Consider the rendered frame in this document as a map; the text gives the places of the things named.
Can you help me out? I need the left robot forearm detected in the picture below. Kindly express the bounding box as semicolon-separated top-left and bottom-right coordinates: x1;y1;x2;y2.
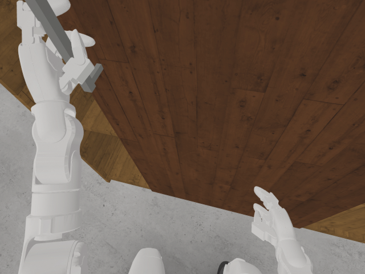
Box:
18;100;84;274

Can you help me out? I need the handle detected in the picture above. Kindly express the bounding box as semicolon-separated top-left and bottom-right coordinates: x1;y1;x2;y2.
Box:
25;0;104;92

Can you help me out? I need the wardrobe door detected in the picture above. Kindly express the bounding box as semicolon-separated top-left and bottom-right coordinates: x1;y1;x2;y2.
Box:
57;0;365;229
314;203;365;236

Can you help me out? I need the left robot thigh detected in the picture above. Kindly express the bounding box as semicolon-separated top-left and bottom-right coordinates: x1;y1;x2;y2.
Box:
128;248;165;274

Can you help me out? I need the robot left upper arm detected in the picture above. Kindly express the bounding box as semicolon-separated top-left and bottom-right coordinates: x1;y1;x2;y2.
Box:
21;240;88;274

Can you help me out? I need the right robot forearm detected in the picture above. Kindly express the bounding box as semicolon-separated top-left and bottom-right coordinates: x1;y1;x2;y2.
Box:
275;239;313;274

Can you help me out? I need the robot right hand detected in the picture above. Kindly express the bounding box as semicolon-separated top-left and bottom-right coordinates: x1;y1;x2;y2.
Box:
252;186;297;249

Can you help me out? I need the right robot foot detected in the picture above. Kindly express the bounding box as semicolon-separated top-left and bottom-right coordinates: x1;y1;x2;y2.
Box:
217;261;229;274

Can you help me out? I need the robot left hand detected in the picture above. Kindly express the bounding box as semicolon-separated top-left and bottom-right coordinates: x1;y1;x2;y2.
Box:
17;0;95;103

